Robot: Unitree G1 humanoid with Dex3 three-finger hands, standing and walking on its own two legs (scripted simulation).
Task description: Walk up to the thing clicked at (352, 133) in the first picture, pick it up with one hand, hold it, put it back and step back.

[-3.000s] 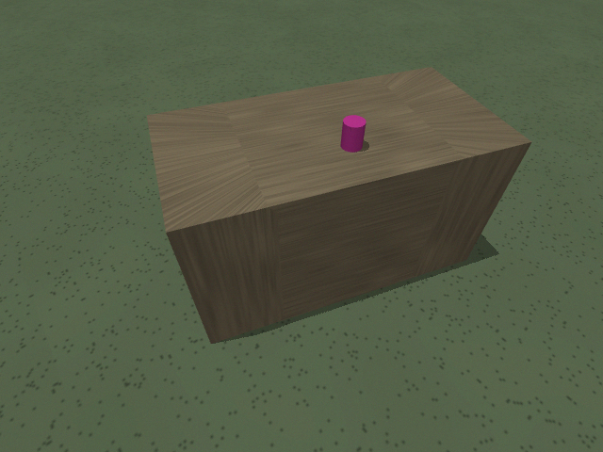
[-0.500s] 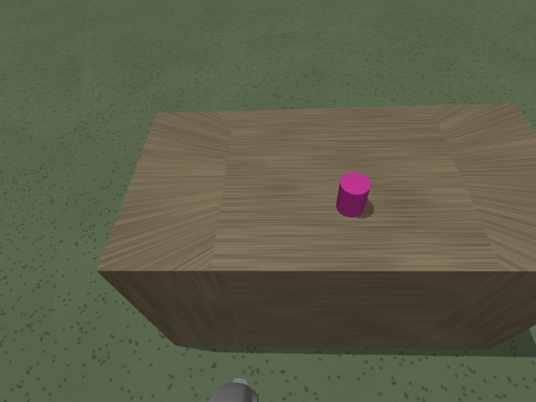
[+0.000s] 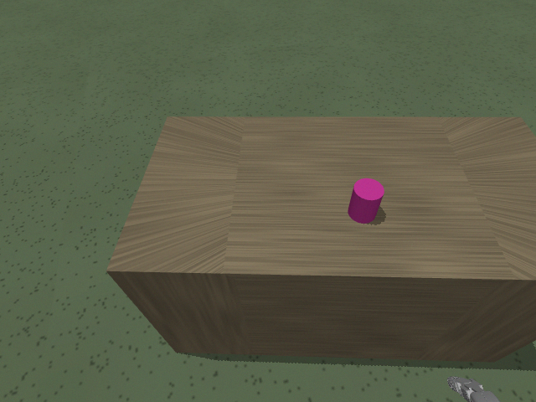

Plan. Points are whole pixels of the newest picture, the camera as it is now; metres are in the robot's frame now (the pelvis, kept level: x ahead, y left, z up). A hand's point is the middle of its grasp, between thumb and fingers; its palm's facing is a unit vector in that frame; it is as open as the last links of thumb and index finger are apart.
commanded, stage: walk up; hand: right
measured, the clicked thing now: (365, 201) +0.56 -0.21 -0.11
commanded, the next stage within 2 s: stand in 1.62 s
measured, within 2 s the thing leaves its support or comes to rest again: neither
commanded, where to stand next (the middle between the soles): +0.08 +0.02 m, yaw -2 degrees
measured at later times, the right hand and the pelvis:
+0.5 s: hand out of the picture +0.09 -0.23 -0.12, palm faces -0.01 +0.94 -0.34, open 7.4 cm; pelvis +0.01 +0.02 +0.02, yaw -1 degrees
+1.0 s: hand out of the picture +0.11 -0.25 -0.13, palm faces +0.02 +0.95 -0.32, open 7.4 cm; pelvis +0.03 +0.00 +0.03, yaw -2 degrees
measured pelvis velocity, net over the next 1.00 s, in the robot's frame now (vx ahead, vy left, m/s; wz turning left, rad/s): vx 0.03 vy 0.00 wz -0.03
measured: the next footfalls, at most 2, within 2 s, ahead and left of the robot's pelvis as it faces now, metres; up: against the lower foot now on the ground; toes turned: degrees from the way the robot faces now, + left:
none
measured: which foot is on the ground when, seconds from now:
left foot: down 0.00-1.00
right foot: down 0.00-1.00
